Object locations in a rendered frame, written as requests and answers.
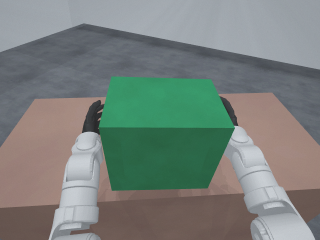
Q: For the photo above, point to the pedestal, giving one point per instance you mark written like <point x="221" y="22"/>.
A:
<point x="33" y="159"/>

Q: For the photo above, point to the right robot upper arm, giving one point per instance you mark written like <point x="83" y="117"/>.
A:
<point x="283" y="226"/>

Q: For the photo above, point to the right robot forearm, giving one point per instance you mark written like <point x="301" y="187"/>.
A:
<point x="263" y="195"/>

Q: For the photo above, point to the left robot forearm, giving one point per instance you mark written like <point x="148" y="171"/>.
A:
<point x="78" y="203"/>

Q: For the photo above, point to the right robot hand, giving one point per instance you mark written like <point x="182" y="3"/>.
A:
<point x="229" y="110"/>

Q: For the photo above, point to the carton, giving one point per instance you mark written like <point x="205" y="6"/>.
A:
<point x="163" y="133"/>

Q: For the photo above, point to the left robot hand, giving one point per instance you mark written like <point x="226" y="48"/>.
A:
<point x="91" y="123"/>

